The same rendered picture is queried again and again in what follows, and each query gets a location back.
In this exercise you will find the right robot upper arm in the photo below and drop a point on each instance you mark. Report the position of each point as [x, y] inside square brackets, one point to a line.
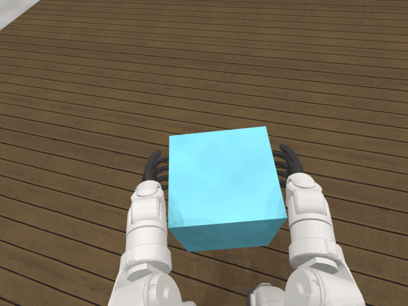
[308, 286]

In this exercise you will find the carton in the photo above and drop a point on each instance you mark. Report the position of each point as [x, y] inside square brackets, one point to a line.
[223, 190]

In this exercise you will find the robot right thigh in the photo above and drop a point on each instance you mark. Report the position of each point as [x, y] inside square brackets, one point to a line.
[267, 296]

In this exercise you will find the right robot forearm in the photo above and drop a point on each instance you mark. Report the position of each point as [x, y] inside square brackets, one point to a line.
[312, 238]

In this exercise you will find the left robot hand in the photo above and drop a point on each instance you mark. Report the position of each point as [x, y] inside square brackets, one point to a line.
[151, 171]

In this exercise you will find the right robot hand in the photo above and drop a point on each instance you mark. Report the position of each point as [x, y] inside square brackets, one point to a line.
[292, 164]

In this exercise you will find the left robot upper arm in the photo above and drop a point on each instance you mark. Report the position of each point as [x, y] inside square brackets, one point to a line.
[154, 289]

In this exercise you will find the robot right shin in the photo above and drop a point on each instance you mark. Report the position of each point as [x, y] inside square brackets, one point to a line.
[263, 284]

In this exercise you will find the left robot forearm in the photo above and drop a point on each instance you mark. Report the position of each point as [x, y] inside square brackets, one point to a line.
[146, 235]

